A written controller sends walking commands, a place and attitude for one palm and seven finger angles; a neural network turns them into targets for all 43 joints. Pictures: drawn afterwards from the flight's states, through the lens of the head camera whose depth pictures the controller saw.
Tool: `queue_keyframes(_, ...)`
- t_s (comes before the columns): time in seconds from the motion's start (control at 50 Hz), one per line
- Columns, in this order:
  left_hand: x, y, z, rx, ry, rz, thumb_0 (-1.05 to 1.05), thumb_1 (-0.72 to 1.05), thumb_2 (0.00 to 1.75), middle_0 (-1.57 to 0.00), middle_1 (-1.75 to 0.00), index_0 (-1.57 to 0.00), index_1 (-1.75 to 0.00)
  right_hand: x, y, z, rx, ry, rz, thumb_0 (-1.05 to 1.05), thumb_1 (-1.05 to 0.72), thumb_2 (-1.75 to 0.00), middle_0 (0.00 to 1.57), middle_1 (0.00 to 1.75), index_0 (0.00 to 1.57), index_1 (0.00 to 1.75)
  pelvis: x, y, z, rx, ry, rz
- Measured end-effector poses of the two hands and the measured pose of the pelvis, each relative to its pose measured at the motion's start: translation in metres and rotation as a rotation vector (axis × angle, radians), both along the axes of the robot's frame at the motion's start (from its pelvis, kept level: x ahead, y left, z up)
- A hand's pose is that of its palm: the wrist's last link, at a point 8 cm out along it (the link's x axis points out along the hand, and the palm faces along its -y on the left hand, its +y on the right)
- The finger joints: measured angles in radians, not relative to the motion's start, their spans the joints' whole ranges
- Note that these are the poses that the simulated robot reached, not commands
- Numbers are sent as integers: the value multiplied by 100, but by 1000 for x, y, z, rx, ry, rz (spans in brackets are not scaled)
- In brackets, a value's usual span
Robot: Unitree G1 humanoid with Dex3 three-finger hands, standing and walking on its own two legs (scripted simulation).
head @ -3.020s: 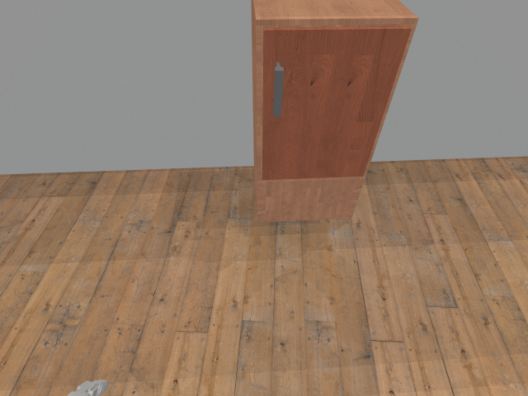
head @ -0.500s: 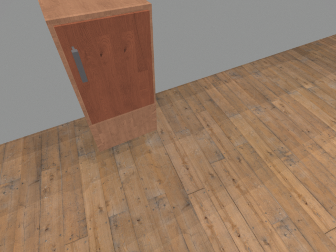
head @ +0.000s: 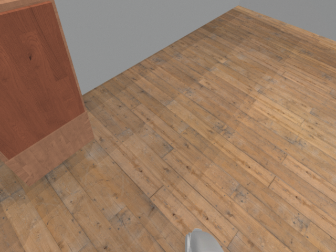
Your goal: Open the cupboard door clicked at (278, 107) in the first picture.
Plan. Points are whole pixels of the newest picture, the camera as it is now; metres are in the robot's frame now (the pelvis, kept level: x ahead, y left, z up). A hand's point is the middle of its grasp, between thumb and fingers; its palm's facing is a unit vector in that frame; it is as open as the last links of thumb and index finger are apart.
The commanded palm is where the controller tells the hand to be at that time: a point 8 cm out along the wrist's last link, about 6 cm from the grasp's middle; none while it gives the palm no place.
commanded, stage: walk to a spot facing it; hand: left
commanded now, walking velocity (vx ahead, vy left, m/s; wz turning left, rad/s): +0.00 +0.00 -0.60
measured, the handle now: out of the picture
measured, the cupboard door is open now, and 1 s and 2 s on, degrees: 0 0 0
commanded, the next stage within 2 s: turn to face it in 1.54 s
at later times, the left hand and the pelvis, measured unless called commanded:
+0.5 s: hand (106, 215) +0.24 +0.17 -0.15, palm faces -0.23 -0.94 -0.27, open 7.4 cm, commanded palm none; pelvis +0.11 +0.00 +0.00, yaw -17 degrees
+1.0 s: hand (107, 192) +0.31 +0.19 -0.17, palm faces -0.51 -0.84 -0.20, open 7.4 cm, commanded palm none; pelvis +0.14 +0.04 +0.00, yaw -36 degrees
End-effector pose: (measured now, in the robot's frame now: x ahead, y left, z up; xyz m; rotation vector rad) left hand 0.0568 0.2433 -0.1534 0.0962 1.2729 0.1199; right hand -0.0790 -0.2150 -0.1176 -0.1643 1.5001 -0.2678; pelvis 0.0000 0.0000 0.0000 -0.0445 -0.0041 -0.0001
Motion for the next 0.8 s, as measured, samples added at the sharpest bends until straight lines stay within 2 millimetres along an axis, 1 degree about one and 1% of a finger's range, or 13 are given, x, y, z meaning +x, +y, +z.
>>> queue_keyframes(0.1, 77, -34, -9, -25, -31, -126, 1, 91, 90, -19, -30, -19, -30, -18, 14, -11, 48, 120, -122, 1, -90, -90, 20, 30, 20, 30, 29, -6, -12, 16, 11, -66)
queue_keyframes(0.14, 108, -47, -11, -22, -65, -169, 1, 91, 90, -19, -30, -20, -30, -16, 14, -17, 66, 148, -167, 1, -90, -90, 20, 30, 20, 30, 44, -12, -18, 26, 11, -91)
queue_keyframes(0.18, 133, -56, -12, -9, -118, -189, 1, 91, 90, -20, -30, -20, -30, -7, 10, -26, 83, 159, -196, 1, -90, -90, 20, 30, 20, 30, 58, -19, -25, 40, 11, -108)
queue_keyframes(0.2, 142, -58, -10, -1, -135, -192, 1, 91, 90, -20, -30, -20, -30, 3, 5, -29, 83, 150, -204, 1, -90, -90, 20, 30, 20, 30, 62, -20, -26, 40, 7, -121)
queue_keyframes(0.24, 153, -59, -4, 19, -142, -197, 1, 91, 90, -20, -30, -20, -30, 33, -5, -33, 72, 92, -204, 1, -90, -90, 20, 30, 20, 30, 69, -22, -22, 39, -9, -137)
queue_keyframes(0.34, 165, -51, 16, 80, -101, -240, 1, 91, 90, -20, -30, -20, -30, 133, -33, -30, 37, -168, -178, 1, -90, -90, 20, 30, 20, 30, 86, -23, -7, 58, -7, -203)
queue_keyframes(0.4, 172, -42, 26, 105, -79, -267, 1, 91, 90, -20, -30, -20, -30, 186, -43, -23, 22, -305, -163, 1, -91, -90, 20, 30, 20, 30, 95, -17, -2, 69, 6, -241)
queue_keyframes(0.46, 179, -32, 32, 120, -69, -282, 1, 90, 90, -20, -30, -20, -30, 223, -46, -17, 12, -392, -150, 1, -91, -90, 20, 30, 20, 30, 104, -10, 0, 78, 17, -278)
queue_keyframes(0.54, 189, -15, 33, 129, -61, -289, 1, 90, 90, -20, -30, -20, -30, 254, -43, -10, -6, -438, -138, 1, -91, -90, 20, 30, 20, 30, 116, 3, 1, 79, 27, -324)
queue_keyframes(0.62, 198, 5, 24, 127, -36, -295, 1, 90, 90, -20, -30, -20, -30, 269, -34, -5, -39, -449, -144, 1, -91, -90, 20, 30, 20, 30, 128, 19, -3, 64, 37, -367)
queue_keyframes(0.68, 208, 22, 9, 116, -13, -304, 1, 90, 90, -20, -30, -20, -30, 269, -24, -1, -80, -453, -160, 1, -90, -90, 20, 30, 20, 30, 138, 31, -9, 51, 38, -396)
queue_keyframes(0.72, 215, 28, 4, 108, 0, -323, 1, 90, 90, -20, -30, -20, -30, 261, -16, 5, -94, -439, -173, 1, -90, -90, 20, 30, 20, 30, 141, 37, -8, 54, 24, -427)
queue_keyframes(0.8, 231, 30, 5, 91, 21, -395, 1, 91, 90, -20, -30, -20, -30, 231, -3, 16, -125, -400, -238, 1, -90, -90, 20, 30, 20, 30, 146, 44, 0, 32, 9, -488)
